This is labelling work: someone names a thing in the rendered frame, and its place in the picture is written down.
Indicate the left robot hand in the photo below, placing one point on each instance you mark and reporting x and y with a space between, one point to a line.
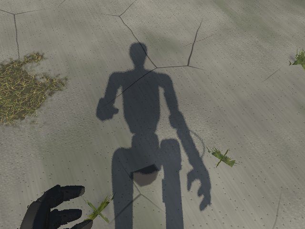
40 216

